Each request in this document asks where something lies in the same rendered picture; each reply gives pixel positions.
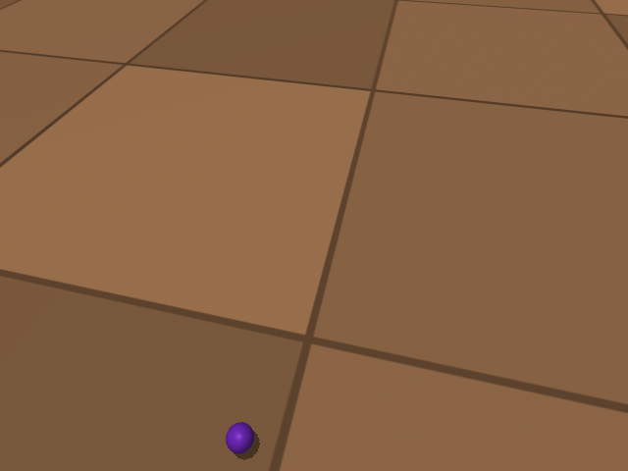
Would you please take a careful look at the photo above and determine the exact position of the ball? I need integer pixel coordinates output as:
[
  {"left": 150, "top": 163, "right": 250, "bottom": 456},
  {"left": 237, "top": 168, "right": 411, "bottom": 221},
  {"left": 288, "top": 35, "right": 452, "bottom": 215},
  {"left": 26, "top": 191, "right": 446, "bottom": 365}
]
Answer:
[{"left": 226, "top": 422, "right": 254, "bottom": 453}]

